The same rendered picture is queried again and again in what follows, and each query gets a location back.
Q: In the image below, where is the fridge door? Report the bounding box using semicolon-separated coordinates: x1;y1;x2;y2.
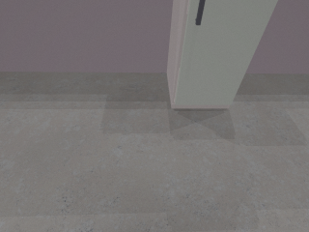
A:
175;0;278;105

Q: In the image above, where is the handle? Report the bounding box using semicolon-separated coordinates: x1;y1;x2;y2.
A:
195;0;206;25

